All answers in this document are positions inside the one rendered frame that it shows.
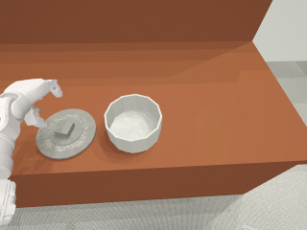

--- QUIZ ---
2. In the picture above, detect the table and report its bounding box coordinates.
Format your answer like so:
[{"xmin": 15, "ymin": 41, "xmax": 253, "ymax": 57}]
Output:
[{"xmin": 0, "ymin": 0, "xmax": 307, "ymax": 208}]

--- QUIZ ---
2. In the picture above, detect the knob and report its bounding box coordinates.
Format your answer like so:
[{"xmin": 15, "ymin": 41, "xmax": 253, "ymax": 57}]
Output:
[{"xmin": 54, "ymin": 120, "xmax": 75, "ymax": 137}]

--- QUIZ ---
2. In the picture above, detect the lid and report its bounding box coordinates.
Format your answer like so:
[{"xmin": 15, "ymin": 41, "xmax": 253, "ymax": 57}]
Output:
[{"xmin": 35, "ymin": 108, "xmax": 97, "ymax": 160}]

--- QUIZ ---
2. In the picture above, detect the left robot upper arm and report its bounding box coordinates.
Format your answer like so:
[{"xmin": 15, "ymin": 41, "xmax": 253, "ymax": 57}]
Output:
[{"xmin": 0, "ymin": 179, "xmax": 16, "ymax": 226}]

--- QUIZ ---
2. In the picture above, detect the left robot forearm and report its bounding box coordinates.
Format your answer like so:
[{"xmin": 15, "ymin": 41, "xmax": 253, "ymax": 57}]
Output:
[{"xmin": 0, "ymin": 90, "xmax": 32, "ymax": 179}]

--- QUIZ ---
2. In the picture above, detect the pot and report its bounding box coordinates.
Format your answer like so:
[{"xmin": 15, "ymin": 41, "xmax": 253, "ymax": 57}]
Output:
[{"xmin": 104, "ymin": 94, "xmax": 162, "ymax": 153}]

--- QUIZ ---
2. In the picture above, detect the left robot hand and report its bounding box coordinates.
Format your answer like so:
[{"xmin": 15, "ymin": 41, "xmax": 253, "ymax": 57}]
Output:
[{"xmin": 4, "ymin": 79, "xmax": 62, "ymax": 128}]

